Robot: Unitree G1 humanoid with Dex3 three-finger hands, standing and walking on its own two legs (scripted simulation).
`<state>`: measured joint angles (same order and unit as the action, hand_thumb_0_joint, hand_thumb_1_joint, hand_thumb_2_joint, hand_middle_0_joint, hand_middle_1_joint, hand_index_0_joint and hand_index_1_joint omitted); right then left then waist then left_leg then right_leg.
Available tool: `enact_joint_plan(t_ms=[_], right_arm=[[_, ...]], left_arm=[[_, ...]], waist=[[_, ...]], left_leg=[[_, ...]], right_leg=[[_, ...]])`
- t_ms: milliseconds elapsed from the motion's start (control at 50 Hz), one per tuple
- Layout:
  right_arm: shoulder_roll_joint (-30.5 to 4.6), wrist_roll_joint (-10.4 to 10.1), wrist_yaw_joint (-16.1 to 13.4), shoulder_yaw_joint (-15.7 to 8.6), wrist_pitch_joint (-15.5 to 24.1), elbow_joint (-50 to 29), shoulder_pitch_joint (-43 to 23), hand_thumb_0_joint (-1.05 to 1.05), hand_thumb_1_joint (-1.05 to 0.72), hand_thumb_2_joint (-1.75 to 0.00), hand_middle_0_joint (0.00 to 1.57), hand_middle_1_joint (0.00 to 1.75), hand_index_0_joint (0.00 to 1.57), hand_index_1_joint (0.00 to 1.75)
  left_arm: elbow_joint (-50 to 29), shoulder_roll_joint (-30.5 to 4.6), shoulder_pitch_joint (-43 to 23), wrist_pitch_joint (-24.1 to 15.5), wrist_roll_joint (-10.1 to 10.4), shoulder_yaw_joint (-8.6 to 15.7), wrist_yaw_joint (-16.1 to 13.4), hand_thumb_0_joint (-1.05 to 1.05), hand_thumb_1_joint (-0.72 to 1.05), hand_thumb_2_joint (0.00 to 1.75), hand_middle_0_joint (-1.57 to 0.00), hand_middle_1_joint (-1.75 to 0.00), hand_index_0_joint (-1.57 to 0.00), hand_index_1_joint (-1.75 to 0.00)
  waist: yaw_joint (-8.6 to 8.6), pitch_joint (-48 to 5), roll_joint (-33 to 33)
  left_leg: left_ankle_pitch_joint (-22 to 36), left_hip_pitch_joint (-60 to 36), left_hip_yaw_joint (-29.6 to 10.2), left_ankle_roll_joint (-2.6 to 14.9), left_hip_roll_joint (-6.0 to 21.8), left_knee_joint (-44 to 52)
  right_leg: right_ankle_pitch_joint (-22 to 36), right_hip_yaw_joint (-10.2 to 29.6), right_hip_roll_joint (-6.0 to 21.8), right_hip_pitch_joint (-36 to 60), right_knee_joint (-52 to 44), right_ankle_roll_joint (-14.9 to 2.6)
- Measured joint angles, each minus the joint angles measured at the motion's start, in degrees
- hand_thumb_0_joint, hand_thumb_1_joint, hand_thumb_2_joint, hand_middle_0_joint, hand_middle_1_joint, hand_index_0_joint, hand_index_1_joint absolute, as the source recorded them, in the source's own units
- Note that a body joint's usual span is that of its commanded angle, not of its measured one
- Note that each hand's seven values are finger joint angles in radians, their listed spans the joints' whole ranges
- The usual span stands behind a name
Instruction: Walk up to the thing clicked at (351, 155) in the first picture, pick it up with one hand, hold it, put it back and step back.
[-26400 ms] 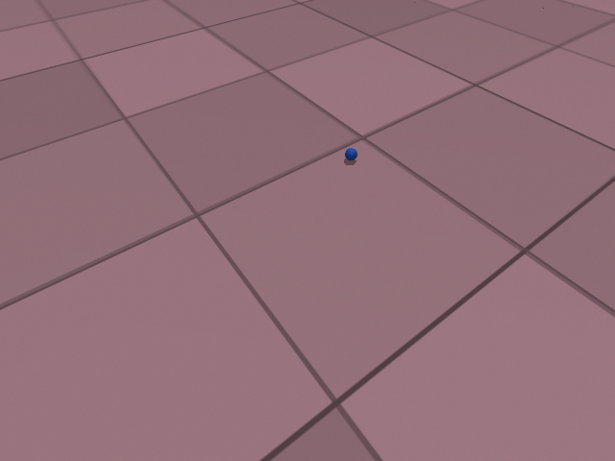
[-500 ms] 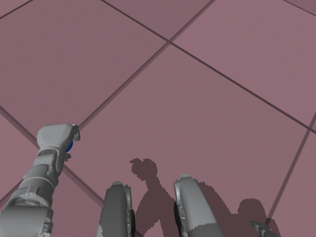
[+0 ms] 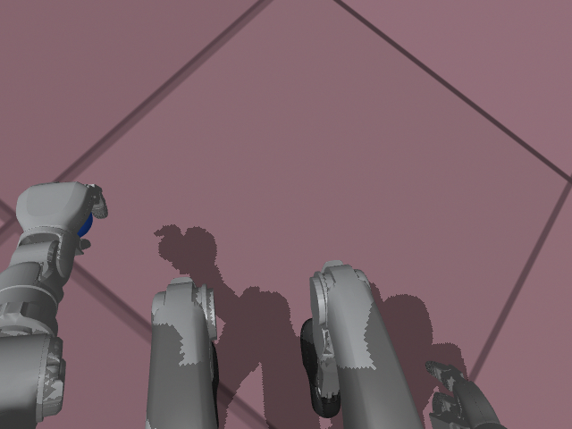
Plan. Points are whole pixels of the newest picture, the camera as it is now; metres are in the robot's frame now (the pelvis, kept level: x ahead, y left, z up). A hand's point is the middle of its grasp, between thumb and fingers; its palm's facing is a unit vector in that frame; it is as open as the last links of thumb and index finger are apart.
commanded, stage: crouch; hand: left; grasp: from above
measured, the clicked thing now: (68, 219) +0.42 +0.30 -0.18
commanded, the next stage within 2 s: lower in 0.62 s
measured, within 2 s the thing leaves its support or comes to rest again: neither
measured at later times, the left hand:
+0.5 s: hand (88, 233) +0.41 +0.29 -0.24, palm faces -0.47 -0.06 -0.88, open 6.9 cm
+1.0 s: hand (97, 237) +0.41 +0.30 -0.29, palm faces -0.49 -0.08 -0.87, open 6.9 cm
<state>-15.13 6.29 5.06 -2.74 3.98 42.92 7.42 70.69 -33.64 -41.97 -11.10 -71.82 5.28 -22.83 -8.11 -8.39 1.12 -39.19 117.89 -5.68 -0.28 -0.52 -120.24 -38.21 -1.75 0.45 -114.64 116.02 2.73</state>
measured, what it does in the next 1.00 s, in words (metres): lowers itself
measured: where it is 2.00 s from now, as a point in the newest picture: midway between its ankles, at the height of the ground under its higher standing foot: (264, 395)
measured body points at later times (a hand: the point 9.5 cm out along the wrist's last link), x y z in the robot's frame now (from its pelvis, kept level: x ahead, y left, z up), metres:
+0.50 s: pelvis -0.01 +0.00 -0.07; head +0.22 +0.05 +0.32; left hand +0.43 +0.29 -0.19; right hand +0.05 -0.28 -0.18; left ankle +0.07 +0.12 -0.39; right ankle +0.09 -0.14 -0.39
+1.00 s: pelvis -0.01 +0.00 -0.10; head +0.23 +0.07 +0.28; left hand +0.43 +0.30 -0.24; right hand +0.06 -0.28 -0.21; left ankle +0.07 +0.12 -0.39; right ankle +0.09 -0.14 -0.39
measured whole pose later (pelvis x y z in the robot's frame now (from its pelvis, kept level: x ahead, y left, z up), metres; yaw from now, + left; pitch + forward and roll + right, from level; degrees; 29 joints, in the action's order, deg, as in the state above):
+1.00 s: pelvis -0.01 +0.00 -0.10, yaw -3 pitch +33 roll -8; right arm -15.8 9.1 8.6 1.3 4.1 45.1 6.1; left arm 85.3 -42.2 -49.7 -16.9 -75.7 9.0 -26.4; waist -11.2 -2.7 -1.5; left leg -40.2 132.5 -8.0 -0.6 -1.0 -139.0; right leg -38.6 -2.6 -1.0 -128.6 133.4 3.2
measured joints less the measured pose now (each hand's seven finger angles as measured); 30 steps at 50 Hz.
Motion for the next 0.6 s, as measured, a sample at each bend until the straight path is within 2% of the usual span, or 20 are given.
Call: enact_joint_plan(t_ms=[280,600], right_arm=[[-0.37,0.63,1.57,0.90,-0.71,0.49,0.72,0.00,-0.91,-0.90,0.20,0.30,0.20,0.30],[0.09,1.62,2.63,2.19,-0.55,1.82,0.55,0.00,-0.91,-0.90,0.20,0.30,0.20,0.30]], left_arm=[[4.04,-3.35,-2.85,-1.78,-0.49,1.51,0.39,-0.02,0.22,0.53,-0.62,-0.63,-0.94,-0.68],[8.41,-5.78,-5.42,-3.95,-2.08,2.95,-1.00,-0.02,0.23,0.52,-0.62,-0.64,-0.93,-0.68]], waist=[[-0.93,2.07,-0.64],[-1.94,3.93,-1.09]], left_leg=[[-0.36,6.03,-0.67,-0.29,0.07,-7.31],[-0.06,11.24,-1.21,-0.19,-0.11,-13.65]], right_leg=[[-0.06,-0.17,-0.65,-6.11,7.04,-0.02],[0.37,-0.26,-1.13,-11.08,12.92,0.17]])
